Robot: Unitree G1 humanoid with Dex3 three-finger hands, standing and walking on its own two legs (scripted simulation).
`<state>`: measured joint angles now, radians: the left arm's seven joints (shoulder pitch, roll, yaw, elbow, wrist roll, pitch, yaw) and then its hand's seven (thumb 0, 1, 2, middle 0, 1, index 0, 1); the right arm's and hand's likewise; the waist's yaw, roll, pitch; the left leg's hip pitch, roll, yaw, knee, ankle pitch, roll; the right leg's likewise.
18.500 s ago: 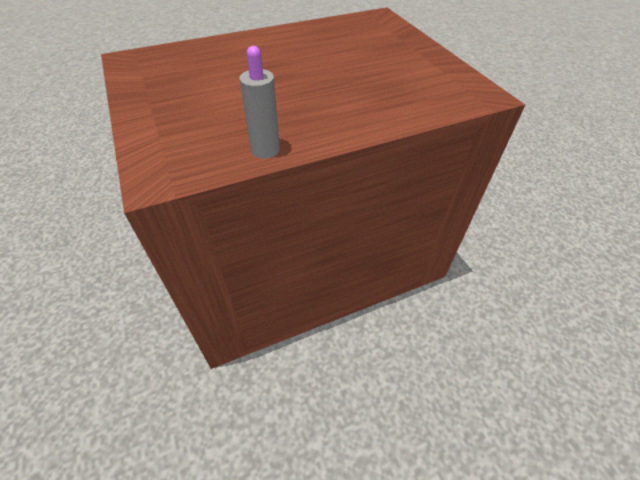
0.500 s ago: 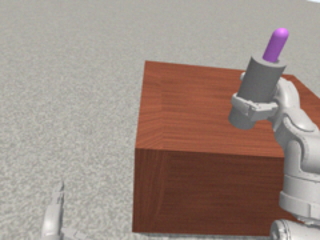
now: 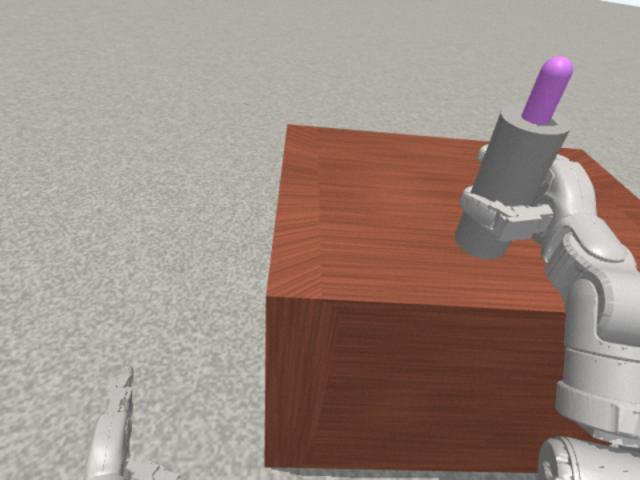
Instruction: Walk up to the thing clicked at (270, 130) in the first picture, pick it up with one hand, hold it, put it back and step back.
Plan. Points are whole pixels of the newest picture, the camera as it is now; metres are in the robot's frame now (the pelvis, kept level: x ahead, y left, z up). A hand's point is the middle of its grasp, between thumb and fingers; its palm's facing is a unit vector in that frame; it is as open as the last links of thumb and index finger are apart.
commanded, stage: crouch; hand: right
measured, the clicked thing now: (513, 166) +0.33 -0.17 +0.30
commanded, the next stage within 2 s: lower in 1.02 s
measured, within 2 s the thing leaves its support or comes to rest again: neither
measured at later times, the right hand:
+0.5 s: hand (460, 211) +0.40 -0.17 +0.19, palm faces +0.17 +0.99 -0.02, open 8.9 cm
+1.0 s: hand (449, 212) +0.45 -0.18 +0.15, palm faces +0.17 +0.98 -0.03, open 8.9 cm
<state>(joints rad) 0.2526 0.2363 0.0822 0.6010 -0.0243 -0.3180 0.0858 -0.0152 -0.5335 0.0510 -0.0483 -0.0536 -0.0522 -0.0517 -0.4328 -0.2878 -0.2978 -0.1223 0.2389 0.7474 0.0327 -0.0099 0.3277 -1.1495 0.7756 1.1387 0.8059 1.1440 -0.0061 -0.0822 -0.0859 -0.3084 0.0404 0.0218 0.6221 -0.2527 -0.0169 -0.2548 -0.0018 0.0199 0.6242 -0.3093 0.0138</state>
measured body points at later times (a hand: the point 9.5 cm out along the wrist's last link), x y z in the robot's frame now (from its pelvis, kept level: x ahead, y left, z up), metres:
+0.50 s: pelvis -0.01 +0.00 +0.00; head -0.02 +0.02 +0.44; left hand +0.15 +0.27 -0.06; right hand +0.39 -0.23 +0.19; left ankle +0.05 +0.13 -0.72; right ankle +0.02 -0.13 -0.72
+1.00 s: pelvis +0.01 +0.00 -0.01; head +0.02 +0.01 +0.44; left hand +0.15 +0.27 -0.06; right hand +0.44 -0.23 +0.15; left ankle +0.05 +0.13 -0.72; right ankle +0.02 -0.13 -0.72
